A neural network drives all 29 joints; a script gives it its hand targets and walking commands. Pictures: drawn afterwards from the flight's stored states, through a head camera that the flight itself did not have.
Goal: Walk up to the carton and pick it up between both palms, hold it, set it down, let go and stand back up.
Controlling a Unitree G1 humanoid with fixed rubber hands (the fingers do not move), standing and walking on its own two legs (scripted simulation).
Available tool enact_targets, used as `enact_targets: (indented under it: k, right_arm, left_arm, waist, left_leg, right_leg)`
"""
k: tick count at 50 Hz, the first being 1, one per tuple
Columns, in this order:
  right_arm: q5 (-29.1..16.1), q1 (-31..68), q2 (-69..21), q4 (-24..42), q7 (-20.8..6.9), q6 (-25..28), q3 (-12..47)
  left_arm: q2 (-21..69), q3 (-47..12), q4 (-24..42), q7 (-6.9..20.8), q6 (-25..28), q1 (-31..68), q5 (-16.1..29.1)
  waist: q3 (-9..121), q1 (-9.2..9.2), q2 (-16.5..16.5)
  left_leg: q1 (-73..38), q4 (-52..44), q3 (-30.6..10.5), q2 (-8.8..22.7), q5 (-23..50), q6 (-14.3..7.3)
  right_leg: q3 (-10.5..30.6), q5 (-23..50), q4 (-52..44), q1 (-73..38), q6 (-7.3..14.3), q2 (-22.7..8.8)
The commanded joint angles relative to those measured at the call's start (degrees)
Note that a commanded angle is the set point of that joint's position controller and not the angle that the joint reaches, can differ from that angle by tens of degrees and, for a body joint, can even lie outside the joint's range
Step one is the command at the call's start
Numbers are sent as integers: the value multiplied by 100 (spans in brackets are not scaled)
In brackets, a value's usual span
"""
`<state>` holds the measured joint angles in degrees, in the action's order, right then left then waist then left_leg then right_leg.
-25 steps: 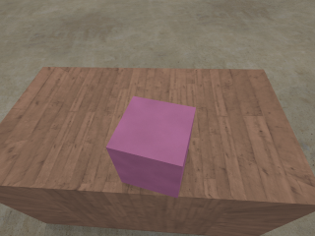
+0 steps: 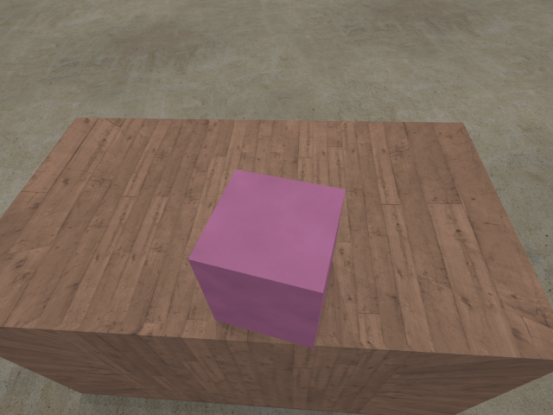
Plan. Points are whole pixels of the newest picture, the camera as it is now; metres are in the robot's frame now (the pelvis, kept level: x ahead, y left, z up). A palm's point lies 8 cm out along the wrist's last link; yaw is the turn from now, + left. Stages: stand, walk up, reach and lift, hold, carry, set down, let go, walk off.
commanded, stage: stand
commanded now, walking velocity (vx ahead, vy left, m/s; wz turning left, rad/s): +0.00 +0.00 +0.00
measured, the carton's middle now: (275, 260) +0.36 +0.03 -0.03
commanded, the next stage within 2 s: none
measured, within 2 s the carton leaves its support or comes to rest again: neither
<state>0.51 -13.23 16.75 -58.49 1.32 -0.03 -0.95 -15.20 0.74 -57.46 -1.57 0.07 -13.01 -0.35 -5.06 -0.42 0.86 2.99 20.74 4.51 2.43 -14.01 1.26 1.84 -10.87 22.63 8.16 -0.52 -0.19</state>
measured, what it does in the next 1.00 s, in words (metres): stands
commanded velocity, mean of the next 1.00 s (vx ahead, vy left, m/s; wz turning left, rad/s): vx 0.00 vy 0.00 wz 0.00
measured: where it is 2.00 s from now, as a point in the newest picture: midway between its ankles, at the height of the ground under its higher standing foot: outside the picture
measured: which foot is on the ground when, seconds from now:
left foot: down 0.00-1.00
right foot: down 0.00-1.00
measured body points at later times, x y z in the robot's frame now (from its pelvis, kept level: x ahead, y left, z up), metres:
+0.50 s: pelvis +0.00 +0.00 +0.00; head +0.01 +0.00 +0.45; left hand +0.06 +0.29 -0.13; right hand +0.05 -0.28 -0.14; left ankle -0.03 +0.13 -0.74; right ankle +0.02 -0.12 -0.74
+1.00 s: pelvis +0.00 +0.01 +0.00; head +0.01 +0.01 +0.45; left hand +0.06 +0.30 -0.13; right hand +0.06 -0.28 -0.13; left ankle -0.03 +0.13 -0.74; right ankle +0.02 -0.13 -0.74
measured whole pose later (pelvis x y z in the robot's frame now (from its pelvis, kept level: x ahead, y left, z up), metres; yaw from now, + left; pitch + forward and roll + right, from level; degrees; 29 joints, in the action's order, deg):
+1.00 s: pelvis +0.00 +0.01 +0.00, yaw +0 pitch -4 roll +0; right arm 0.3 -11.7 18.7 -57.2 0.7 -0.2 -0.2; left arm -17.4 0.5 -57.0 -0.9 -0.3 -11.6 -0.3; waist -5.3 -0.3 0.5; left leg 1.6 19.1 4.7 1.6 -13.3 0.4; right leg 2.0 -9.7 20.4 6.6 -1.6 -1.2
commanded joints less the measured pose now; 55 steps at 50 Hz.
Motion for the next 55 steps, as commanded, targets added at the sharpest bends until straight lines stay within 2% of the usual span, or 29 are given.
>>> enact_targets:
  k: [1, 3, 6, 7, 8, 10, 14, 15, 20, 23, 24, 26, 28, 29, 32, 35, 36, 38, 39, 40, 43, 44, 45, 46, 47, 48, 49, 51, 55]
  right_arm:
    - [12, -134, 776, 226, 9, 48, -136]
    - [-8, -231, 735, 215, -2, 53, -109]
    - [5, -176, 796, 247, -8, 50, -109]
    - [20, -133, 911, 295, -10, 56, -150]
    - [-4, -163, 924, 285, 2, 55, -152]
    - [-11, -82, 968, 321, -13, 57, -147]
    - [-7, -80, 802, 304, -2, 39, -103]
    - [1, -148, 778, 297, -18, 44, -86]
    - [6, -105, 944, 380, -19, 39, -105]
    - [-10, -15, 923, 381, -22, 44, -104]
    - [-2, 30, 990, 420, -30, 49, -108]
    - [-2, 68, 1166, 438, -19, 54, -145]
    - [-7, -31, 883, 378, -55, 58, -75]
    - [-40, -64, 953, 355, -41, 49, -96]
    - [-12, 23, 1013, 380, -31, 51, -105]
    - [-15, -22, 975, 350, -51, 47, -95]
    - [8, 96, 962, 356, -48, 50, -88]
    - [-2, 55, 1091, 398, -46, 48, -124]
    - [-9, 93, 1152, 390, -45, 47, -151]
    - [-24, 3, 1048, 353, -40, 50, -114]
    - [-41, 8, 986, 328, -40, 50, -89]
    - [-5, -92, 1047, 310, -32, 48, -110]
    - [-12, -61, 982, 294, -33, 39, -82]
    - [-35, -51, 1104, 343, -33, 30, -117]
    - [-4, 152, 1118, 386, -47, 38, -124]
    - [-15, 107, 1045, 389, -43, 51, -108]
    - [-20, 167, 1093, 392, -29, 46, -114]
    - [-11, 151, 1013, 379, -36, 29, -95]
    - [-12, -40, 1110, 324, -36, 30, -120]
  left_arm:
    - [-853, 140, 183, 2, 49, -216, 20]
    - [-931, 161, 209, -15, 35, -201, 24]
    - [-994, 172, 189, -10, 29, -246, 15]
    - [-872, 121, 186, -19, 19, -143, 14]
    - [-1043, 162, 250, -22, 32, -74, -7]
    - [-1054, 167, 261, -18, 45, -30, 11]
    - [-930, 122, 252, -12, 21, -26, 5]
    - [-980, 143, 223, 2, 18, -109, 7]
    - [-1097, 167, 300, 10, 20, -8, -2]
    - [-1148, 173, 296, 18, 25, -66, 15]
    - [-1164, 171, 320, 13, 17, 116, -3]
    - [-1217, 198, 410, 46, 23, 226, 14]
    - [-1062, 140, 255, 33, -6, -52, 28]
    - [-1089, 154, 288, 46, 7, 20, 10]
    - [-1118, 147, 299, 39, 22, 62, 1]
    - [-1185, 176, 263, 31, 9, 27, 11]
    - [-1186, 173, 305, 37, 16, 81, 11]
    - [-1229, 162, 321, 54, 32, 114, 9]
    - [-1162, 146, 370, 73, 47, 190, 12]
    - [-1160, 141, 325, 45, 35, 141, -9]
    - [-1214, 163, 283, 40, 18, 117, -6]
    - [-1189, 150, 279, 48, 14, 44, 4]
    - [-1178, 146, 259, 39, 10, 9, 1]
    - [-1153, 130, 256, 56, 18, -25, -8]
    - [-1235, 158, 295, 52, 18, 74, 8]
    - [-1132, 115, 296, 38, 32, 56, 17]
    - [-1204, 132, 318, 46, 44, 113, 5]
    - [-1199, 135, 303, 42, 13, 104, 2]
    - [-1279, 152, 297, 42, 20, 73, 11]
  waist:
    - [109, 59, -111]
    - [59, -15, -152]
    - [59, 46, -183]
    - [74, -13, -201]
    - [82, 16, -93]
    - [84, -2, -209]
    - [69, 0, -8]
    - [186, 25, -162]
    - [110, -31, -102]
    - [84, 35, -170]
    - [82, -30, -144]
    - [109, 27, -52]
    - [153, 46, -87]
    - [115, -5, -242]
    - [180, 42, -63]
    - [108, 33, -207]
    - [93, 74, -180]
    - [192, 8, -88]
    - [113, 49, -173]
    - [164, -19, -1]
    - [131, -10, -137]
    - [90, 10, 2]
    - [132, 22, -164]
    - [154, 5, -34]
    - [190, 49, -231]
    - [129, 25, -126]
    - [140, 37, -307]
    - [95, 50, -78]
    - [227, -4, -36]
  left_leg:
    - [161, -460, -381, 481, 483, -217]
    - [68, -475, -388, 514, 454, -221]
    - [93, -468, -402, 516, 480, -210]
    - [166, -465, -360, 485, 476, -220]
    - [66, -483, -389, 490, 553, -190]
    - [79, -477, -395, 484, 499, -204]
    - [40, -513, -398, 529, 425, -236]
    - [65, -492, -409, 510, 497, -252]
    - [-11, -501, -389, 525, 560, -223]
    - [127, -526, -418, 500, 506, -232]
    - [80, -537, -420, 501, 466, -230]
    - [95, -533, -399, 495, 578, -239]
    - [71, -587, -433, 481, 533, -248]
    - [55, -577, -450, 506, 542, -249]
    - [79, -582, -425, 512, 664, -251]
    - [28, -605, -447, 481, 610, -221]
    - [152, -565, -445, 496, 602, -242]
    - [-25, -561, -427, 518, 657, -244]
    - [11, -539, -415, 491, 762, -241]
    - [-1, -535, -391, 494, 693, -251]
    - [11, -571, -419, 498, 670, -254]
    - [56, -571, -399, 470, 606, -242]
    - [35, -577, -445, 501, 655, -258]
    - [-30, -551, -419, 488, 716, -270]
    - [-8, -567, -447, 509, 672, -283]
    - [44, -559, -444, 506, 696, -261]
    - [1, -595, -454, 506, 689, -259]
    - [28, -593, -428, 494, 682, -261]
    - [-38, -554, -400, 463, 778, -266]
  right_leg:
    - [333, 1128, -367, 19, 187, -558]
    - [365, 1021, -473, 142, 160, -558]
    - [286, 1050, -425, 91, 153, -534]
    - [329, 1151, -439, 19, 136, -552]
    - [344, 1060, -416, 80, 181, -561]
    - [337, 1148, -476, 72, 153, -565]
    - [348, 957, -481, 133, 172, -558]
    - [306, 1035, -453, -42, 139, -534]
    - [353, 1053, -451, 59, 172, -588]
    - [347, 1059, -523, -13, 141, -579]
    - [389, 1005, -515, 14, 158, -602]
    - [363, 991, -537, -18, 153, -569]
    - [331, 940, -509, -74, 128, -560]
    - [304, 1035, -532, -31, 102, -548]
    - [333, 1110, -494, -119, 133, -603]
    - [326, 980, -530, -17, 131, -564]
    - [318, 1002, -547, -116, 105, -570]
    - [349, 1012, -550, -72, 128, -615]
    - [338, 1163, -522, -49, 142, -608]
    - [340, 1191, -531, -76, 140, -613]
    - [328, 1102, -537, -22, 113, -571]
    - [327, 1017, -539, -62, 101, -571]
    - [314, 1001, -480, -64, 141, -582]
    - [334, 1119, -514, -27, 128, -583]
    - [287, 1084, -502, -73, 117, -572]
    - [315, 1102, -542, -91, 109, -626]
    - [314, 1147, -538, -47, 112, -612]
    - [296, 1067, -529, 1, 112, -584]
    - [332, 1046, -534, -81, 113, -576]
